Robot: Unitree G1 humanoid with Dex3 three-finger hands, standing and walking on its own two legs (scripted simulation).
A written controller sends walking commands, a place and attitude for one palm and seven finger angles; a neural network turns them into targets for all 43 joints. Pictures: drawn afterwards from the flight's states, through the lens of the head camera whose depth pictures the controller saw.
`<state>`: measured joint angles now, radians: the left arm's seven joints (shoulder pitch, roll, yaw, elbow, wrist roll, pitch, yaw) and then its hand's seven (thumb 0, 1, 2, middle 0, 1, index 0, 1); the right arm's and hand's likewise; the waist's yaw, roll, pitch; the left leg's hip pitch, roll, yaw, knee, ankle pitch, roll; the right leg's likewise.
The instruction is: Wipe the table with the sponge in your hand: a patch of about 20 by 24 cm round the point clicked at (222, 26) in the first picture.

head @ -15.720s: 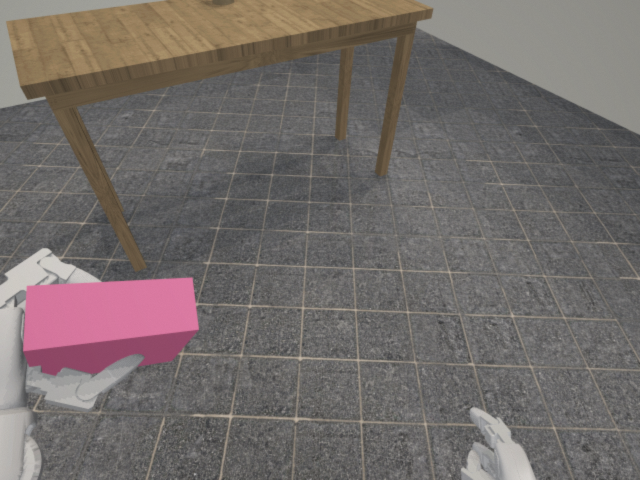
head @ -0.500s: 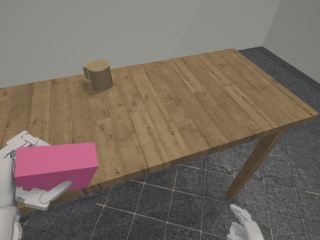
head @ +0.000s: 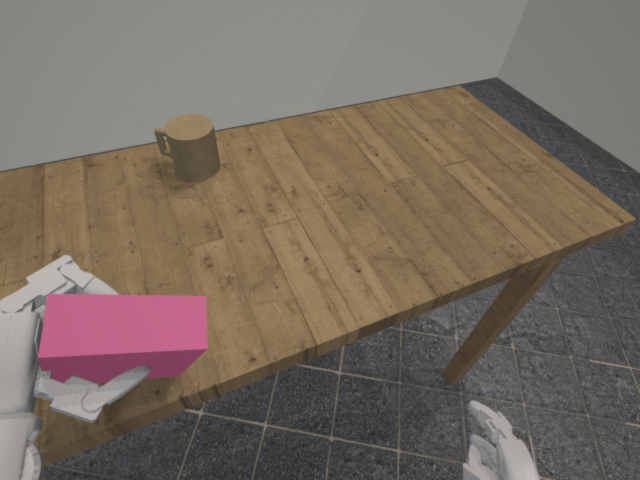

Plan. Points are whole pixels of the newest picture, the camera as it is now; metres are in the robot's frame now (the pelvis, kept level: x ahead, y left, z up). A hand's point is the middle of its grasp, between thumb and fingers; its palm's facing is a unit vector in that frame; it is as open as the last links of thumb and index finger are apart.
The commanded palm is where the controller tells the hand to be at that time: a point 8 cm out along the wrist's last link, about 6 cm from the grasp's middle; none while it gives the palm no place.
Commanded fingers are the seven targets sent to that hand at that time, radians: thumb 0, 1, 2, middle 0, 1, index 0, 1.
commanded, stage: look again from close up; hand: left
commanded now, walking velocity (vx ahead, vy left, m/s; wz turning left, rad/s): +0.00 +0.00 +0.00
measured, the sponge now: (148, 341) +0.22 +0.19 +0.11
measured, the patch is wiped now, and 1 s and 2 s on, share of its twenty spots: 0.00 0.00 0.00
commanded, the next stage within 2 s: come to a stop and stand still in 0.06 s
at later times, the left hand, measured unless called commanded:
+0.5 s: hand (71, 302) +0.24 +0.26 +0.15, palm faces +0.36 -0.84 -0.40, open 9.5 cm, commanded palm +0.17 +0.29 +0.18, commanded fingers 0.00 0.10 1.30 -1.20 -1.60 -1.20 -1.60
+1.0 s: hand (73, 317) +0.23 +0.26 +0.14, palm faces +0.41 -0.82 -0.40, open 9.5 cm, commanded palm +0.16 +0.27 +0.18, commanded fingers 0.00 0.10 1.30 -1.20 -1.60 -1.20 -1.60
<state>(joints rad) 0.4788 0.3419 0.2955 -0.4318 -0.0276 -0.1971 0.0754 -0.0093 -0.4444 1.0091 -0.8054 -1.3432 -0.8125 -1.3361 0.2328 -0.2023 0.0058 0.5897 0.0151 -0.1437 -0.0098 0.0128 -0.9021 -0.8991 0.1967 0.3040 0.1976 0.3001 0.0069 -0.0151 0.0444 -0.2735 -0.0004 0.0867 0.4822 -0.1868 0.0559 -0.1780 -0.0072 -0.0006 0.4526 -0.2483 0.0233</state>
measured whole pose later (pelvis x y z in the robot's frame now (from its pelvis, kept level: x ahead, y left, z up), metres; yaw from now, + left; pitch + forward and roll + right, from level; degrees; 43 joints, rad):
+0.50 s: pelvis +0.02 +0.01 +0.00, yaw +2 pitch +0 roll -2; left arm 0.44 0.39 0.36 -0.49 -0.02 -0.17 0.10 -0.01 -0.44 1.01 -0.80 -1.34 -0.81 -1.34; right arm 0.17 -0.16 0.03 0.56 0.00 -0.11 -0.01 0.01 -0.90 -0.90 0.20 0.30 0.20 0.30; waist 0.00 -0.04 0.07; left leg -0.27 -0.02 0.06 0.48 -0.20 0.06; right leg -0.14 -0.02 -0.03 0.39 -0.25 0.04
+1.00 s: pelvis +0.01 -0.01 +0.00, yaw +1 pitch -1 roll -2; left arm 0.40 0.38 0.38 -0.39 -0.02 -0.20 0.09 -0.01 -0.44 1.01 -0.80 -1.35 -0.81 -1.34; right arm 0.24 -0.20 0.01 0.60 0.00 -0.14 -0.04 0.01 -0.90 -0.90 0.20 0.30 0.20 0.30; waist 0.02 -0.02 0.06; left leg -0.28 0.01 0.05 0.51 -0.21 0.04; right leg -0.16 0.01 -0.03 0.44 -0.26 0.01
